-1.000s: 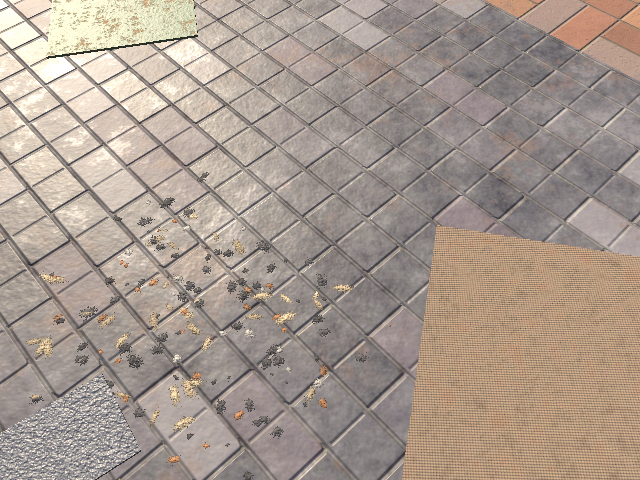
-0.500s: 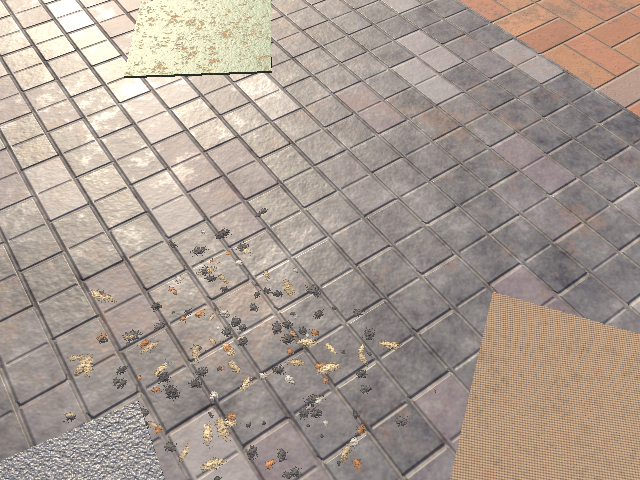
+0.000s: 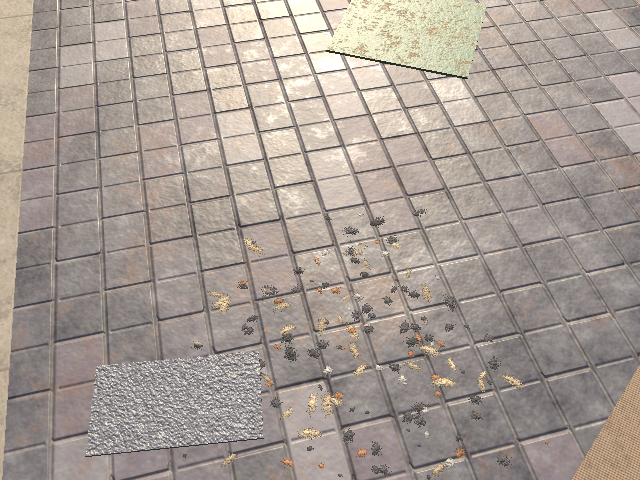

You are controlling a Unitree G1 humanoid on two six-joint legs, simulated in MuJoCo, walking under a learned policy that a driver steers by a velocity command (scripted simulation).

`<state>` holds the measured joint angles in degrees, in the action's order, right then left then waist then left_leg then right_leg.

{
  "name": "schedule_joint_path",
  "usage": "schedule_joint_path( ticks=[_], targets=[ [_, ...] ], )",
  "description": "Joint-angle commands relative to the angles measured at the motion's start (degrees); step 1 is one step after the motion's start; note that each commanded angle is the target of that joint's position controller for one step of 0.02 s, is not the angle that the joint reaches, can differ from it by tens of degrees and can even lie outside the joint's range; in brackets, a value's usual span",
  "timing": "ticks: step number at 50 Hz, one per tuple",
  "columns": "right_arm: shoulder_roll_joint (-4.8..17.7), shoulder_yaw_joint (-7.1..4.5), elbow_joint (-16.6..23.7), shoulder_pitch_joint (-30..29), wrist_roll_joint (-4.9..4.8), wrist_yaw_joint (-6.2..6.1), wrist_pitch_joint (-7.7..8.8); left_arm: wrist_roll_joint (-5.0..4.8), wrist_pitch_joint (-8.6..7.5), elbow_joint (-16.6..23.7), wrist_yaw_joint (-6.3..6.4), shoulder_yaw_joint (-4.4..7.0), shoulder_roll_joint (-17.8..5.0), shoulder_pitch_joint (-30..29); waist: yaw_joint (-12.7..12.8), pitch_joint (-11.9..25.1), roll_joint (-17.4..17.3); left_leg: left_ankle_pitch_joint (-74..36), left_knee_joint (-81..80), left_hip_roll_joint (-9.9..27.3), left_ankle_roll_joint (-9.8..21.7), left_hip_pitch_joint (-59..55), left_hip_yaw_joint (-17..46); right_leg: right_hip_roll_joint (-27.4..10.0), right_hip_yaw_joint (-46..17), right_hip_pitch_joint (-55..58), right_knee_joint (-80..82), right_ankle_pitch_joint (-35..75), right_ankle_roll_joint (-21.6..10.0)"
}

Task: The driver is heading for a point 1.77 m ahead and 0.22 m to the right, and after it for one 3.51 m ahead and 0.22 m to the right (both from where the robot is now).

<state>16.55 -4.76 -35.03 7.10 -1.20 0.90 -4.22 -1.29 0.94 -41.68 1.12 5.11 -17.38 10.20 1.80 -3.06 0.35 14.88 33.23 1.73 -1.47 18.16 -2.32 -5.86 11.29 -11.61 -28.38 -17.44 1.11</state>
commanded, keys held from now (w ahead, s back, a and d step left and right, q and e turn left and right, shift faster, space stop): no key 1.00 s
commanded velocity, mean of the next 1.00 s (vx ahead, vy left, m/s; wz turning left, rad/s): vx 0.00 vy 0.00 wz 0.12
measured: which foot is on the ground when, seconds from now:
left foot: up 0.00-0.00, down 0.02-1.00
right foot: down 0.00-0.02, up 0.04-0.38, down 0.40-1.00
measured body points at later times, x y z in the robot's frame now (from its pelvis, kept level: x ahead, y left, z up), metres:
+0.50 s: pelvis +0.01 +0.02 +0.00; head +0.02 +0.01 +0.45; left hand +0.10 +0.29 -0.11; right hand +0.18 -0.21 -0.12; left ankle +0.00 +0.12 -0.74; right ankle +0.01 -0.12 -0.74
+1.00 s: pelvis +0.01 +0.00 +0.00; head +0.02 +0.00 +0.45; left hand +0.08 +0.27 -0.13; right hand +0.12 -0.25 -0.14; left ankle +0.00 +0.12 -0.74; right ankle +0.01 -0.12 -0.74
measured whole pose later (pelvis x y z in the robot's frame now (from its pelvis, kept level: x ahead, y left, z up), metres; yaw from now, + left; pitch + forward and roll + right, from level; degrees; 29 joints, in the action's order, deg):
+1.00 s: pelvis +0.01 +0.00 +0.00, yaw +5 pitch -2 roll +0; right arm 13.6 -2.6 -57.1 9.6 0.2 -1.9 -0.8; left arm 0.4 -0.4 -54.5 1.6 1.5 -13.6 10.8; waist 0.1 -2.6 -0.1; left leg 15.1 27.8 -0.7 0.0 10.6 1.8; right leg -0.6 0.5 -9.5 -27.8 -16.0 0.4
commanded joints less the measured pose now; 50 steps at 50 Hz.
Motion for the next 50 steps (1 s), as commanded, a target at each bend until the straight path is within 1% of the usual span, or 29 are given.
schedule_joint_path(
  ticks=[1, 2, 3, 4, 5, 6, 7, 9, 11, 12, 14, 16, 17, 18, 19, 20, 21, 22, 23, 24, 25, 27, 30, 34, 39, 50],
  targets=[
    [12.2, -4.03, 2.8, 7.6, 0.45, -1.04, 0.81, 1.51, -1.14, 2.1, -0.53, 0.99, -5.0, 2.0, -2.8, 10.6, -6.8, -31.0, -12.2, 7.5, 7.2, -22.0, 12.8, -4.4, -1.7, -9.8, -16.0, 7.9, -1.2],
    [15.5, -3.88, 4.2, 6.6, 1.78, -1.47, 1.63, 3.70, -1.27, 4.8, -0.50, -0.29, -2.6, 0.2, -2.3, 11.6, -17.8, -47.3, -9.8, 21.7, 19.3, -24.3, 28.9, 3.0, -3.6, -23.9, -29.3, -22.7, 3.1],
    [12.0, -2.98, 3.5, 8.0, 2.65, -0.94, 2.90, 2.30, -0.98, 4.6, -0.13, 0.91, -6.4, -3.0, -6.2, 14.9, -10.7, -42.2, -11.4, 22.1, 23.7, -20.0, 27.0, 2.6, -11.3, -23.5, -37.9, -23.1, 3.6],
    [10.4, -2.15, 2.7, 5.2, 2.56, -0.84, 3.82, 0.86, -0.55, 4.4, -0.02, 1.23, -7.3, -3.6, -4.5, 11.3, -9.6, -36.5, -12.0, 17.9, 20.6, -16.9, 21.0, 1.7, -12.6, -23.8, -39.5, -19.0, 3.2],
    [9.2, -1.85, 2.4, 1.8, 1.85, -1.03, 4.21, 0.86, -0.21, 3.3, 0.33, 1.38, -7.0, -2.6, -2.8, 9.4, -8.1, -30.2, -12.5, 14.0, 17.0, -15.0, 17.3, 1.2, -13.2, -23.9, -37.7, -14.7, 2.9],
    [7.9, -1.28, 2.4, -0.6, 1.15, -1.21, 4.26, 1.41, 0.19, 2.6, 0.74, 1.60, -7.6, -2.2, -2.0, 8.1, -7.9, -29.3, -12.8, 12.5, 15.2, -13.1, 15.5, 1.1, -13.4, -23.3, -36.3, -11.0, 3.2],
    [7.3, -0.81, 2.3, -1.8, 1.20, -1.42, 4.30, 1.71, 0.43, 2.0, 0.80, 1.63, -7.4, -1.1, -1.0, 8.1, -7.9, -32.0, -13.0, 11.4, 14.9, -10.3, 13.7, 1.9, -12.9, -20.2, -36.8, -7.7, 3.7],
    [6.0, -0.17, 1.8, -2.7, 1.81, -1.68, 4.50, 1.39, 0.55, 1.1, 0.70, 1.19, -5.8, 1.2, 0.1, 9.3, -7.7, -31.5, -13.4, 10.2, 14.7, -9.3, 11.6, 2.4, -12.7, -16.4, -33.2, -4.0, 4.1],
    [5.6, 0.06, 1.0, -3.0, 1.85, -1.79, 4.57, 1.29, 0.63, 1.1, 0.68, 0.36, -4.1, 0.4, -0.5, 8.7, -8.0, -27.3, -13.4, 9.4, 14.2, -9.2, 11.1, 2.0, -12.9, -13.9, -24.9, -3.0, 4.2],
    [5.8, 0.02, 0.5, -2.7, 1.86, -1.82, 4.50, 1.38, 0.66, 1.4, 0.64, -0.01, -3.5, -0.6, -1.2, 8.2, -8.2, -24.8, -13.5, 9.4, 14.2, -8.9, 11.5, 1.9, -12.7, -12.4, -21.2, -3.1, 4.0],
    [6.7, -0.09, -0.8, -1.7, 2.03, -1.65, 4.31, 1.38, 0.68, 1.7, 0.53, -0.23, -3.8, -1.8, -2.4, 7.2, -8.7, -20.0, -13.8, 10.2, 14.9, -8.0, 13.3, 2.2, -12.4, -9.6, -15.8, -4.5, 3.7],
    [6.4, 0.25, -1.9, -1.5, 2.00, -1.35, 4.24, 1.12, 0.54, 1.4, 0.41, -0.21, -4.3, -1.5, -2.6, 6.1, -8.7, -15.7, -13.8, 10.5, 15.1, -6.9, 15.3, 2.6, -12.1, -7.1, -10.9, -4.5, 3.1],
    [5.8, 0.62, -2.3, -2.1, 1.78, -1.25, 4.25, 1.12, 0.36, 1.0, 0.31, -0.29, -4.0, -0.7, -1.9, 5.6, -8.2, -13.6, -13.3, 10.1, 14.5, -6.2, 15.7, 2.8, -11.8, -5.0, -6.8, -2.4, 2.7],
    [4.9, 1.10, -2.8, -2.9, 1.42, -1.18, 4.28, 1.36, 0.07, 0.2, 0.14, -0.54, -3.3, 0.7, -0.5, 5.3, -7.3, -11.5, -12.5, 9.0, 13.1, -4.8, 15.3, 3.3, -11.3, -1.2, 0.0, 3.0, 2.0],
    [3.7, 1.61, -3.9, -1.5, 1.34, -1.09, 4.52, 2.11, -0.31, -0.1, -0.05, -0.81, -3.3, 1.5, 0.2, 5.3, -5.3, -8.9, -12.0, 7.4, 10.5, -3.0, 14.6, 2.6, -12.4, 3.5, 6.2, 11.7, 1.1],
    [2.6, 2.00, -4.6, 0.4, 2.25, -1.01, 4.98, 2.66, -0.65, 0.0, 0.09, -0.59, -5.7, 2.1, -1.1, 6.7, -1.5, -4.8, -9.8, 4.6, 7.4, -1.2, 12.9, -1.4, -17.0, 8.1, 6.0, 22.6, -0.1],
    [3.2, 1.56, -5.0, 3.5, 2.65, -0.65, 5.37, 2.07, -0.72, -0.4, 0.20, 0.18, -9.3, 0.5, -5.0, 6.2, 5.6, -0.8, -10.0, 0.5, 5.1, -1.3, 8.9, -2.8, -17.2, 5.8, 2.9, 21.3, -2.8],
    [3.6, 1.66, -5.5, 1.3, 2.85, -0.78, 5.22, 1.62, -0.92, -0.5, -0.25, -0.26, -6.3, -0.9, -3.4, 5.9, 6.8, -0.3, -9.5, -0.8, 3.3, -5.7, 7.0, -1.9, -17.1, 0.2, 4.2, 11.3, -4.1],
    [4.7, 1.32, -5.6, -1.1, 2.50, -0.96, 4.94, 1.95, -1.26, -0.4, -0.55, -0.85, -4.3, -1.5, -2.2, 4.4, 5.4, -1.3, -8.4, -0.8, 3.0, -6.6, 6.9, -0.7, -16.4, -1.7, 5.0, 7.4, -3.3],
    [4.2, 1.27, -5.8, -1.8, 2.15, -1.28, 4.62, 2.31, -1.56, -0.9, -0.53, -0.96, -4.2, -1.7, -2.0, 4.3, 4.8, -3.0, -7.9, -0.5, 3.5, -7.0, 7.0, 0.0, -15.8, -2.1, 5.1, 7.4, -2.2],
    [4.0, 1.28, -6.1, -1.7, 2.01, -1.51, 4.19, 2.22, -1.93, -1.1, -0.50, -1.12, -3.9, -1.6, -1.8, 3.9, 4.9, -4.9, -7.8, -0.3, 3.8, -6.7, 7.3, 0.4, -15.3, -1.9, 5.0, 8.6, -1.6],
    [3.5, 1.23, -7.1, -0.8, 1.97, -1.66, 3.86, 2.05, -2.40, -2.1, -0.24, -1.39, -3.5, -0.2, -1.6, 3.9, 3.4, -6.3, -8.2, -0.1, 4.1, -6.5, 7.5, 0.9, -14.6, -0.9, 4.3, 9.6, -1.1],
    [2.8, 1.19, -8.9, -0.1, 1.82, -1.78, 3.94, 1.88, -2.24, -2.9, 0.19, -1.59, -3.4, 0.1, -1.4, 3.7, 1.5, -7.2, -8.3, -0.2, 3.8, -6.5, 7.4, 1.2, -14.3, -0.3, 4.0, 9.8, -1.3],
    [2.9, 0.99, -11.5, 0.8, 1.67, -2.07, 4.01, 1.82, -2.08, -4.2, 0.48, -1.80, -3.3, 0.1, -1.4, 3.3, -0.1, -8.6, -8.6, -0.2, 3.2, -6.9, 7.2, 1.7, -14.1, 0.2, 4.1, 10.3, -1.5],
    [3.3, 0.85, -14.7, 1.6, 1.54, -2.49, 4.01, 1.74, -2.03, -6.4, 0.48, -2.02, -3.0, 0.1, -1.5, 3.0, -0.7, -9.9, -8.8, -0.1, 2.8, -7.9, 7.0, 2.2, -13.6, 0.5, 4.4, 11.0, -1.6],
    [3.4, 1.05, -20.8, 2.1, 1.36, -3.03, 3.95, 1.65, -1.83, -11.3, 0.66, -2.46, -2.6, 0.7, -1.7, 2.2, -0.1, -10.2, -9.5, -0.2, 2.6, -8.6, 6.4, 3.2, -12.8, 0.7, 5.5, 10.7, -1.6]
  ],
)
Velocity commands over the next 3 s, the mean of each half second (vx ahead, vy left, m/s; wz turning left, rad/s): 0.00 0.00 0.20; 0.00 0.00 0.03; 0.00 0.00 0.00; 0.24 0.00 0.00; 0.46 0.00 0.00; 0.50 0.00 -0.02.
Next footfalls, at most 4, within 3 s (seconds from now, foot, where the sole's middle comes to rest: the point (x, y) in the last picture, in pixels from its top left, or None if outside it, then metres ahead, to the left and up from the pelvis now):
0.02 left None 0.04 0.12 -0.77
0.40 right None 0.05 -0.12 -0.77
2.26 right None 0.44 -0.08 -0.77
2.80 left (262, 350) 0.73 0.18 -0.77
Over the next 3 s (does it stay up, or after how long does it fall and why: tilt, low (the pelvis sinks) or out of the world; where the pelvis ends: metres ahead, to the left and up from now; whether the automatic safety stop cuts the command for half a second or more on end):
stays up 0.67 0.09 0.01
